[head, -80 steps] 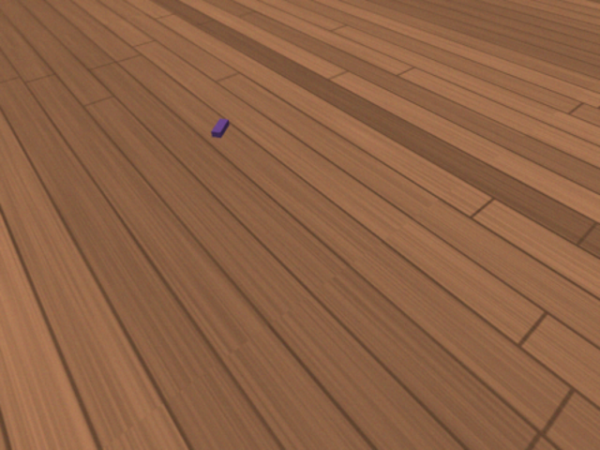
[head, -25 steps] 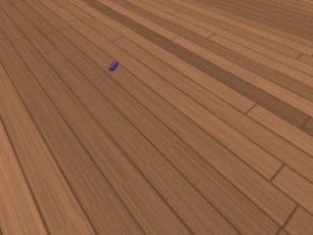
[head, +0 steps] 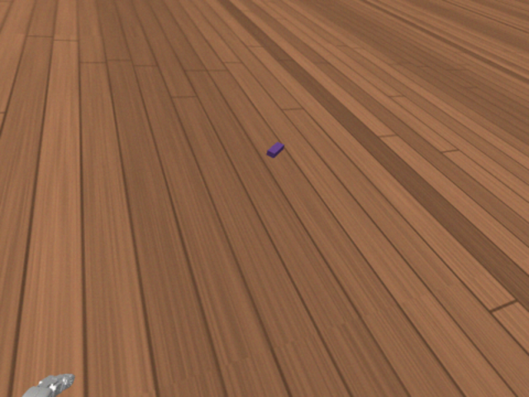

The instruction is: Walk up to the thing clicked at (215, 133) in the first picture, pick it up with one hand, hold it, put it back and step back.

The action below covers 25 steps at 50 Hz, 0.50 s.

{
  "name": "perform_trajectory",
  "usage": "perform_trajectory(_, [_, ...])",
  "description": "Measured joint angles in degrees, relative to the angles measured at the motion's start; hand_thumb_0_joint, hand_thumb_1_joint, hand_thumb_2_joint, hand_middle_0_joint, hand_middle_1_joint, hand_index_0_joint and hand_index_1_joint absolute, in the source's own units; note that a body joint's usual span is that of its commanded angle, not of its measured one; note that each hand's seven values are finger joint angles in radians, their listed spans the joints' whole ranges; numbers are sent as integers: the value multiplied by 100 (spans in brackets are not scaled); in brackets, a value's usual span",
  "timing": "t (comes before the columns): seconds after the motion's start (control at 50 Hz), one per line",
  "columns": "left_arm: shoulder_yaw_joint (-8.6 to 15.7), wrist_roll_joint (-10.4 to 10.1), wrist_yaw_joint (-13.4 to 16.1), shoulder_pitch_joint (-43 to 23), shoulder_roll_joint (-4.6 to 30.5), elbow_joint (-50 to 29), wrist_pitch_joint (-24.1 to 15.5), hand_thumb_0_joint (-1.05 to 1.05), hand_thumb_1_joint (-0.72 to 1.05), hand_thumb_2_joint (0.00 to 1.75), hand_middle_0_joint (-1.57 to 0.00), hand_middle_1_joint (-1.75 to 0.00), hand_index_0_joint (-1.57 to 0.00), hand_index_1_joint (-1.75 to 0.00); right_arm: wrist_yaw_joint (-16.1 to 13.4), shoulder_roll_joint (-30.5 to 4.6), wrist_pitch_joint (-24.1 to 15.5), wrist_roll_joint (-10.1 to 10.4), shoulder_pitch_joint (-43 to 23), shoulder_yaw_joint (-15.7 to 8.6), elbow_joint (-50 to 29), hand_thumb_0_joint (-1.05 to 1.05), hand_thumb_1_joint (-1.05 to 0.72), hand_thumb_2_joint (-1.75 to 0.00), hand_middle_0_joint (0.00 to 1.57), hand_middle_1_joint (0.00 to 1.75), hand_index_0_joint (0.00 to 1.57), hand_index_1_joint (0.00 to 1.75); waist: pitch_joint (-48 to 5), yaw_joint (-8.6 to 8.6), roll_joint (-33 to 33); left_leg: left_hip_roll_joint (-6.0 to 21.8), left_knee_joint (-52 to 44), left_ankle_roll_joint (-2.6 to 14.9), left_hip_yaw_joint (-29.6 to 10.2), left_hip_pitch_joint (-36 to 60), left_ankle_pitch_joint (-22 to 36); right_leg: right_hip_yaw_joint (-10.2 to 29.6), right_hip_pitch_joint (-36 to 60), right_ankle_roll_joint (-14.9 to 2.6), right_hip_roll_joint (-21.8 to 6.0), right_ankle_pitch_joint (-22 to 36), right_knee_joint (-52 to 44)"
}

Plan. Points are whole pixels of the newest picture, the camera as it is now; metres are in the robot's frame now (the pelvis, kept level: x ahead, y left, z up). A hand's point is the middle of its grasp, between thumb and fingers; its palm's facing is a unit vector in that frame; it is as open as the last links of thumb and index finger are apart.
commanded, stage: walk up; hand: left
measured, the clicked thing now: (275, 149) +1.84 -0.21 -0.74
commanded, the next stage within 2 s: none
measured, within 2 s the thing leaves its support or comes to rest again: neither
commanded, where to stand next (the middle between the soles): +1.83 -0.65 m, yaw +59 degrees
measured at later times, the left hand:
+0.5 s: hand (139, 286) +0.37 +0.23 -0.12, palm faces +0.31 -0.88 -0.35, open 7.4 cm
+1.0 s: hand (195, 244) +0.52 +0.14 -0.17, palm faces +0.43 -0.87 -0.25, open 7.4 cm
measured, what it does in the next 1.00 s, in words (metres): walks ahead, turning left: right foot, then left foot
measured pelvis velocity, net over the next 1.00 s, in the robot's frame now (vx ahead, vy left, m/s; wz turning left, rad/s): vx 0.61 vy -0.11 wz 0.54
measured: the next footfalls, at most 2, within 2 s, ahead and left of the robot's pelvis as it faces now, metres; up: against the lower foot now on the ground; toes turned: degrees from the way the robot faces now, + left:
right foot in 0.42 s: +0.46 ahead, -0.17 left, +0.00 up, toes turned +17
left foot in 0.82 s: +0.64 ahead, +0.05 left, +0.00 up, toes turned +36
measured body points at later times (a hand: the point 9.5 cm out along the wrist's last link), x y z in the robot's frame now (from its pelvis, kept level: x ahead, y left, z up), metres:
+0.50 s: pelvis +0.32 -0.08 -0.01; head +0.34 -0.08 +0.44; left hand +0.35 +0.28 -0.10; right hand +0.49 -0.41 -0.11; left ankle +0.10 +0.04 -0.66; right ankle +0.43 -0.18 -0.72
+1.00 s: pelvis +0.61 -0.11 -0.01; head +0.61 -0.05 +0.44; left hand +0.50 +0.19 -0.15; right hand +0.84 -0.36 -0.08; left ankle +0.61 +0.03 -0.72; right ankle +0.67 -0.24 -0.64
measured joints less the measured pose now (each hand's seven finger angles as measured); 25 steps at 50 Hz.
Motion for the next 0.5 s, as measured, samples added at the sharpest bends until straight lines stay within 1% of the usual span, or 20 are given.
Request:
perform_trajectory(0.04, [-104, -70, -79, -80, -168, -108, -37, 1, 91, 90, -19, -29, -20, -30, -35, 120, -84, 17, 158, 161, 52, 1, -91, -90, 20, 30, 20, 30, 91, -15, 61, -78, -650, 1, -198, 381, 229, 17, -533, 92, -5, 444, -195])
perform_trajectory(0.1, [-186, -83, -169, -93, -314, -293, -15, 1, 91, 90, -20, -30, -20, -30, -75, 238, -165, 24, 313, 277, 140, 1, -90, -90, 21, 30, 20, 30, 199, -31, 198, -113, -1317, -43, -529, 775, 426, 227, -1175, 223, -96, 1108, -570])
perform_trajectory(0.14, [-183, -63, -203, -34, -303, -369, 34, 0, 90, 90, -20, -30, -20, -30, -101, 309, -208, 24, 397, 302, 167, 1, -90, -90, 21, 30, 21, 30, 221, -20, 247, -112, -1596, -82, -727, 971, 449, 422, -1469, 298, -158, 1444, -817])
perform_trajectory(0.2, [-98, -23, -214, 102, -157, -402, 136, 0, 90, 90, -20, -30, -21, -30, -125, 388, -262, 20, 511, 300, 152, 1, -90, -90, 21, 30, 21, 30, 150, 3, 222, -111, -1844, -151, -981, 1192, 338, 609, -1732, 364, -239, 1810, -1192])
perform_trajectory(0.26, [20, 0, -178, 203, 30, -386, 214, 1, 90, 90, -20, -30, -21, -30, -147, 380, -290, 5, 606, 281, 76, 1, -90, -90, 21, 30, 21, 30, 37, 31, 146, -106, -1969, -226, -1195, 1395, 110, 619, -1791, 396, -276, 1972, -1600])
perform_trajectory(0.3, [80, 7, -152, 209, 121, -380, 230, 1, 90, 90, -20, -30, -20, -30, -179, 317, -303, -18, 658, 254, 15, 1, -90, -90, 21, 30, 21, 30, -32, 39, 102, -100, -2000, -311, -1338, 1529, -85, 585, -1723, 375, -283, 1962, -1967])
perform_trajectory(0.36, [120, 17, -138, 102, 159, -431, 198, 1, 91, 90, -20, -30, -20, -30, -266, 133, -305, -63, 708, 190, -75, 1, -90, -90, 21, 30, 21, 30, -84, 31, 111, -62, -1897, -468, -1580, 1698, -484, 527, -1480, 273, -275, 1627, -2615])
perform_trajectory(0.4, [123, 28, -142, -49, 110, -456, 136, 1, 91, 90, -20, -30, -20, -30, -347, -54, -290, -129, 745, 130, -159, 1, -90, -90, 21, 30, 21, 30, -101, 40, 203, -3, -1548, -531, -1743, 1713, -925, 465, -1254, 177, -248, 1364, -3010])
perform_trajectory(0.42, [138, 28, -130, -127, 38, -460, 79, 1, 91, 90, -20, -30, -20, -30, -389, -179, -271, -152, 729, 99, -180, 1, -90, -90, 21, 30, 21, 30, -85, 57, 339, 85, -1187, -525, -1807, 1659, -1222, 390, -1161, 190, -178, 1616, -3056])
perform_trajectory(0.44, [153, 31, -93, -210, -117, -446, 0, 1, 91, 90, -20, -30, -20, -30, -440, -322, -226, -165, 626, 58, -148, 1, -90, -90, 21, 30, 21, 30, -10, 85, 627, 275, -502, -474, -1823, 1468, -1453, 205, -1119, 231, -30, 1614, -2843])
perform_trajectory(0.46, [124, 48, -68, -259, -256, -465, -91, 1, 91, 90, -20, -30, -20, -30, -497, -414, -168, -170, 515, 27, -126, 1, -90, -90, 21, 30, 21, 30, 55, 97, 860, 373, 490, -296, -1808, 1100, -1434, 9, -1067, 231, 58, 1397, -2625])
perform_trajectory(0.48, [67, 51, -39, -277, -365, -489, -173, 1, 91, 90, -20, -30, -20, -30, -552, -441, -125, -162, 420, 22, -122, 1, -90, -90, 21, 30, 21, 30, 91, 110, 963, 315, 1505, -152, -1700, 647, -1423, -130, -986, 216, 48, 1175, -2491])
perform_trajectory(0.5, [4, 33, -4, -270, -456, -500, -218, 1, 91, 90, -20, -30, -20, -30, -602, -428, -115, -165, 332, 48, -112, 1, -91, -90, 21, 30, 20, 30, 114, 132, 981, 189, 2412, -45, -1477, 176, -1396, -231, -839, 191, -16, 1017, -2485])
